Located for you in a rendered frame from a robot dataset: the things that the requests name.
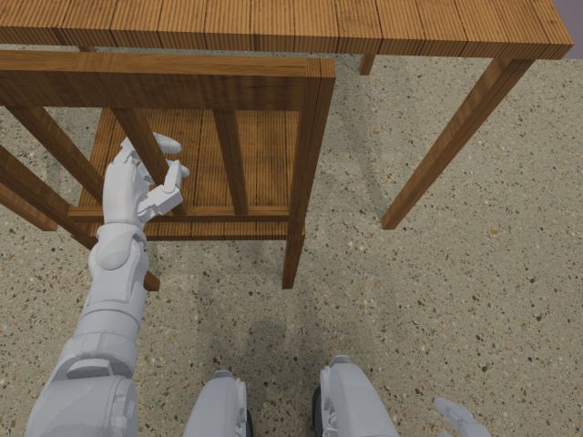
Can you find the robot left hand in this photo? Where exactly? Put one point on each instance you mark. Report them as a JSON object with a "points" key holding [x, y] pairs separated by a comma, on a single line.
{"points": [[126, 184]]}

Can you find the left robot upper arm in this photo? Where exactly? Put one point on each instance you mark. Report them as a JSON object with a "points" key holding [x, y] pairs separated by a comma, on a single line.
{"points": [[88, 407]]}

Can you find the right robot thigh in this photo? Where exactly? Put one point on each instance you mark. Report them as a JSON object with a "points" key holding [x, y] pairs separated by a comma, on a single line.
{"points": [[359, 411]]}

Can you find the robot thigh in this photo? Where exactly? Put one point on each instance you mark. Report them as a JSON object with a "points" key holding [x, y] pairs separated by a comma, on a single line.
{"points": [[359, 411], [220, 407]]}

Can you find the chair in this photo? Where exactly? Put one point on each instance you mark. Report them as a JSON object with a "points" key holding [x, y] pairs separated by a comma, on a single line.
{"points": [[250, 129]]}

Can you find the left robot thigh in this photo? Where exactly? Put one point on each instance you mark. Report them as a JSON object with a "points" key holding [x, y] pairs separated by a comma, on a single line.
{"points": [[220, 407]]}

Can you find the table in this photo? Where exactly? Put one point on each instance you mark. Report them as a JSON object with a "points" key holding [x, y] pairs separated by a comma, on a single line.
{"points": [[515, 33]]}

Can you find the robot right hand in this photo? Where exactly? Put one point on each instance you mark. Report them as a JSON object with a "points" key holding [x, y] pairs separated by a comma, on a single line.
{"points": [[460, 418]]}

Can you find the left robot forearm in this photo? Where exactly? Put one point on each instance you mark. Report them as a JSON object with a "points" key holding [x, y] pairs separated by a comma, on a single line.
{"points": [[104, 342]]}

